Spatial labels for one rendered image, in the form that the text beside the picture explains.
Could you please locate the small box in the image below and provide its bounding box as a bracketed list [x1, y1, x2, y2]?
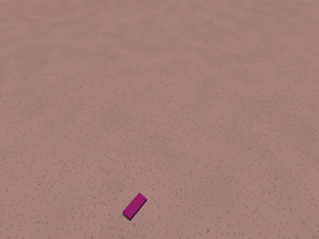
[123, 193, 147, 220]

